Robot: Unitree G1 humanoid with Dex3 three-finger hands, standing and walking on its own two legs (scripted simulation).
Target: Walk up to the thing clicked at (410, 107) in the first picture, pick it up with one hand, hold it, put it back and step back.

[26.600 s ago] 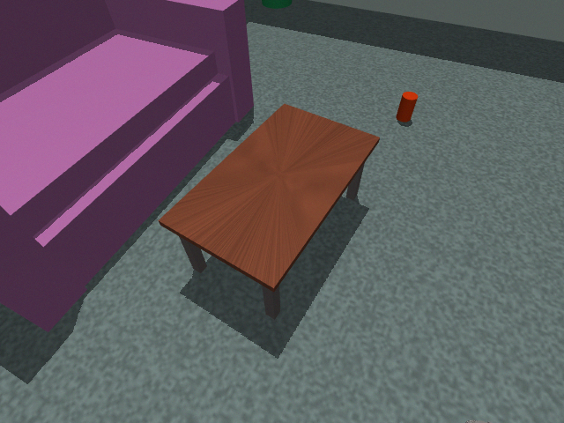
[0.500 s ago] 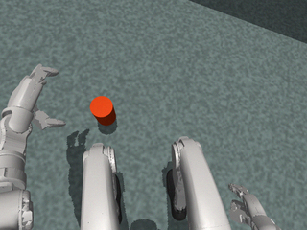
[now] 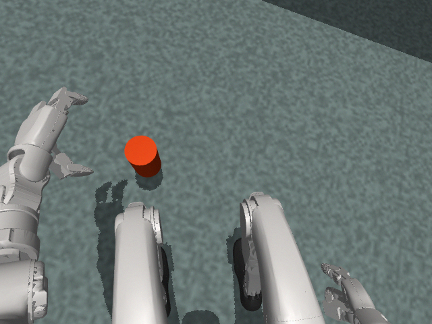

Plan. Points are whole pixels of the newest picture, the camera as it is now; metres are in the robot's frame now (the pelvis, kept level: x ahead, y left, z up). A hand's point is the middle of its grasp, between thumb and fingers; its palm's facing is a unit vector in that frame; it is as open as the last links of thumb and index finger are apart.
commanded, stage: rise first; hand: left
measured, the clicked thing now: (144, 158) +0.48 +0.16 -0.36
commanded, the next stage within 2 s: go down in 0.64 s
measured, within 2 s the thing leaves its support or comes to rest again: neither
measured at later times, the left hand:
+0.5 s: hand (75, 141) +0.44 +0.25 -0.09, palm faces -0.34 -0.52 -0.79, open 14.2 cm
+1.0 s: hand (76, 137) +0.45 +0.25 -0.09, palm faces -0.34 -0.44 -0.83, open 14.3 cm
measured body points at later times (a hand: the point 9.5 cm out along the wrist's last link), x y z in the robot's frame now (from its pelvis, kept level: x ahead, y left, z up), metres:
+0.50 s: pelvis +0.00 +0.00 +0.00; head +0.21 +0.04 +0.40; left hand +0.45 +0.28 -0.05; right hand +0.10 -0.27 -0.12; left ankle +0.09 +0.13 -0.40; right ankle +0.09 -0.14 -0.40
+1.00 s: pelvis +0.00 +0.00 +0.00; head +0.20 +0.04 +0.40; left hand +0.46 +0.27 -0.04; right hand +0.10 -0.27 -0.12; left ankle +0.09 +0.13 -0.40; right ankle +0.09 -0.14 -0.40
